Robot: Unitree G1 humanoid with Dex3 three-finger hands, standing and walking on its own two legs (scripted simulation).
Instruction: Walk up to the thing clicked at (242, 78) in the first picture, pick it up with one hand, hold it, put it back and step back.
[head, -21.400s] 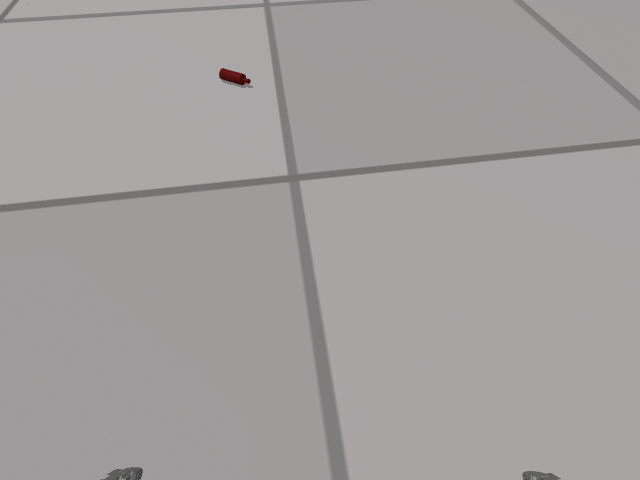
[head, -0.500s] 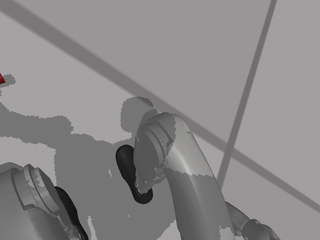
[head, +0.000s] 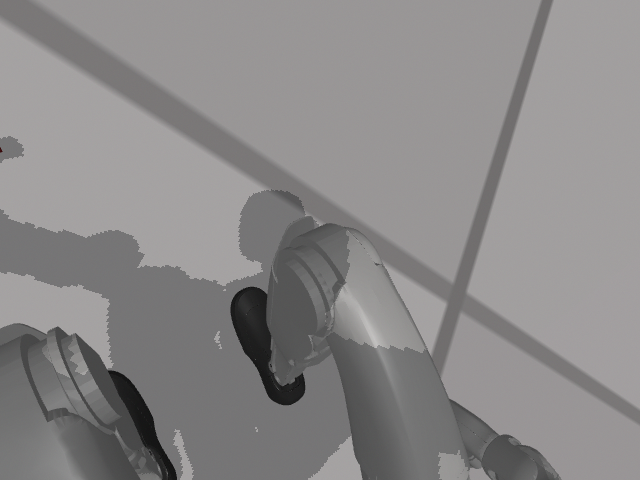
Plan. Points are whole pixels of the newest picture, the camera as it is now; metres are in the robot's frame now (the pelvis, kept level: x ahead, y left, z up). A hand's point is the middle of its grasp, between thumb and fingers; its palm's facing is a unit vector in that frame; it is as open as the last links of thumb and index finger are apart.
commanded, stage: close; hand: left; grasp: from above
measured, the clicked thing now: out of the picture +0.48 +0.29 -0.28
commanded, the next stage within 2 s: settle in 0.42 s
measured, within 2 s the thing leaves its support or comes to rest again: leaves its support in 0.78 s
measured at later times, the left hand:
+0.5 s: hand out of the picture +0.45 +0.31 -0.26, palm faces -0.43 -0.16 -0.89, open 9.1 cm
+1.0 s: hand out of the picture +0.45 +0.33 -0.22, palm faces -0.39 -0.16 -0.90, open 9.1 cm
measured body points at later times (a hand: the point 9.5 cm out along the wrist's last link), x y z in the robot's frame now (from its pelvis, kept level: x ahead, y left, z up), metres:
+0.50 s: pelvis +0.00 +0.00 +0.00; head +0.29 +0.13 +0.32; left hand +0.47 +0.32 -0.21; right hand +0.05 -0.24 -0.05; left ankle +0.06 +0.12 -0.27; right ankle +0.12 -0.10 -0.27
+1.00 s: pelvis +0.00 +0.00 +0.00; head +0.26 +0.12 +0.35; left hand +0.47 +0.34 -0.17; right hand +0.05 -0.25 -0.06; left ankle +0.06 +0.12 -0.27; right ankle +0.12 -0.10 -0.27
